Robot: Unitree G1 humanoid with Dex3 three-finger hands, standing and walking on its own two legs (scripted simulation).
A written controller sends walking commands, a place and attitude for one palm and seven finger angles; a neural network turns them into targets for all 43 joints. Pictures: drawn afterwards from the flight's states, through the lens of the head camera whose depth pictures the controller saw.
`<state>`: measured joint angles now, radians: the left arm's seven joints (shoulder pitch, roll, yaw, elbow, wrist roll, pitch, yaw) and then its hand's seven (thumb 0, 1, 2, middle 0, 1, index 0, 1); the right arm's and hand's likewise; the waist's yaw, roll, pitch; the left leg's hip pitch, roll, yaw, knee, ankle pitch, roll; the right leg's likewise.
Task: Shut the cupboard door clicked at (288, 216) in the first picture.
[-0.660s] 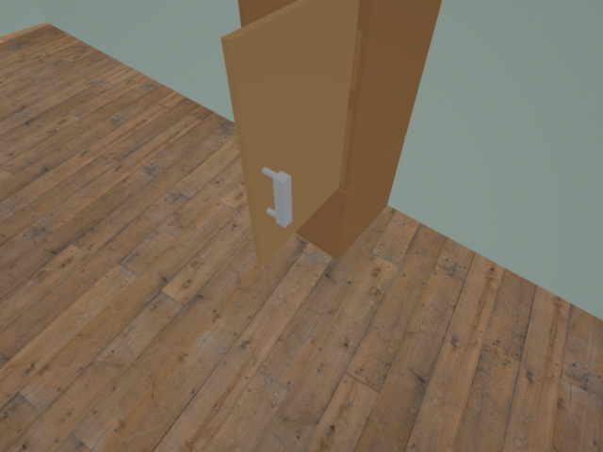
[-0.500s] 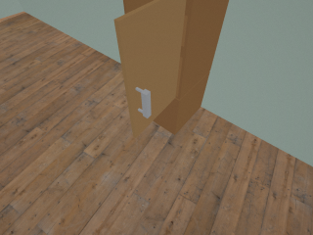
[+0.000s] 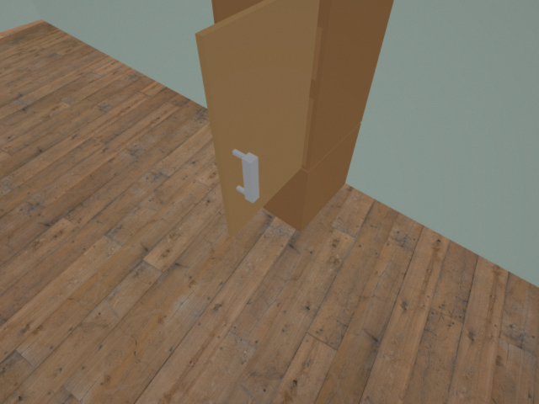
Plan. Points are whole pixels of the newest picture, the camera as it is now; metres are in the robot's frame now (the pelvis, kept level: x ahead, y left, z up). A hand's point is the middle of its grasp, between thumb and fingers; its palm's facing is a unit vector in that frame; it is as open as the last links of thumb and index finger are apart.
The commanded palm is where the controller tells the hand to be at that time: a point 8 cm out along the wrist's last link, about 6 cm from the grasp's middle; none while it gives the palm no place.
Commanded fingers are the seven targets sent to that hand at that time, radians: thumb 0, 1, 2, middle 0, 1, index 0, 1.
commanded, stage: look at it before walking up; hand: left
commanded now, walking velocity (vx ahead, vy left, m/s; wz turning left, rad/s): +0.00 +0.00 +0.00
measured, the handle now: (244, 175) +0.63 +0.10 -0.11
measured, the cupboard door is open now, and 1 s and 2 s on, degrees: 93 93 93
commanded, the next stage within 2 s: walk around to get in front in 0.18 s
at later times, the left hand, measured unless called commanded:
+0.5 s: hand out of the picture +0.02 +0.19 -0.18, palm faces -0.04 -0.98 -0.22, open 7.4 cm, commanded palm none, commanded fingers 0.00 0.90 0.90 -0.20 -0.30 -0.20 -0.30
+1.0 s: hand out of the picture +0.07 +0.12 -0.16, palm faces -0.26 -0.92 -0.29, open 7.4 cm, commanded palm none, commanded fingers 0.00 0.90 0.90 -0.20 -0.30 -0.20 -0.30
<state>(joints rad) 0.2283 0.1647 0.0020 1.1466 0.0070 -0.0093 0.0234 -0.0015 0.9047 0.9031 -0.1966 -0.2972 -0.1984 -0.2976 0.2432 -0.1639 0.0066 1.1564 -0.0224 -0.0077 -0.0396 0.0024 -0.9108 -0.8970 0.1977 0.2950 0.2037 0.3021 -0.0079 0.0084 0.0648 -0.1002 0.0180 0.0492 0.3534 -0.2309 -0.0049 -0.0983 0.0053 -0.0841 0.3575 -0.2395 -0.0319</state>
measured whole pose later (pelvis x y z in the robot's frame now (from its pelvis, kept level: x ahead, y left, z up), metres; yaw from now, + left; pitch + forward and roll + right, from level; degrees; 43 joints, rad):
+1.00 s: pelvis -0.02 -0.07 +0.00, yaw -20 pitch +2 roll +3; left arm 0.24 0.18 0.06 0.96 0.02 0.03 0.01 0.00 0.90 0.90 -0.20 -0.30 -0.20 -0.30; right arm 0.04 -0.24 -0.06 0.93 -0.01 0.06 -0.04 0.01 -0.91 -0.90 0.20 0.29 0.20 0.30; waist 0.03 0.02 0.13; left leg -0.50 0.05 -0.03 1.11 -0.36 -0.08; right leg -0.24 0.09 0.09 0.45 -0.24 -0.10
